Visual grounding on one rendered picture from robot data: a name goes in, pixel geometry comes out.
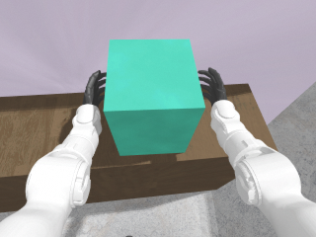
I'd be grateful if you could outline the pedestal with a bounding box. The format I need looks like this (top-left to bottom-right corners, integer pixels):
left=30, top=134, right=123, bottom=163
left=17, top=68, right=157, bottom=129
left=0, top=83, right=278, bottom=213

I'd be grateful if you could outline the carton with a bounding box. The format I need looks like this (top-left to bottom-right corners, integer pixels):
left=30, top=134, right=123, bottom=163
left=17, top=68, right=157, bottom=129
left=103, top=39, right=205, bottom=156

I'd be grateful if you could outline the robot left hand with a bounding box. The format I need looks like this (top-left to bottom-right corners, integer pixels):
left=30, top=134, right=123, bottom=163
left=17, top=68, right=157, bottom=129
left=82, top=70, right=107, bottom=107

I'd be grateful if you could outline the robot right hand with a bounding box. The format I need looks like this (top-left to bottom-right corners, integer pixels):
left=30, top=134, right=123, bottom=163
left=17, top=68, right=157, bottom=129
left=197, top=67, right=228, bottom=106

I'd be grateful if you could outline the robot left forearm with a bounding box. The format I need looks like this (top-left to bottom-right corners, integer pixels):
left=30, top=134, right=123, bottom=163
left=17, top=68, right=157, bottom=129
left=26, top=104, right=102, bottom=200

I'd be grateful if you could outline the robot left upper arm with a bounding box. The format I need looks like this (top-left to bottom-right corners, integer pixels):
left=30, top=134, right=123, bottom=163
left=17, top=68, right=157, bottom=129
left=0, top=156, right=91, bottom=237

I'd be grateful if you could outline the robot right forearm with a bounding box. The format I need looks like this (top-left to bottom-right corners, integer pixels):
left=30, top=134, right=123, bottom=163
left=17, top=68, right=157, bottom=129
left=210, top=100, right=301, bottom=190

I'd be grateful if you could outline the robot right upper arm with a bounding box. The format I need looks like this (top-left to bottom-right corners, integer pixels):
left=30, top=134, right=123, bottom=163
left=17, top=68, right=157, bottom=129
left=234, top=152, right=316, bottom=237

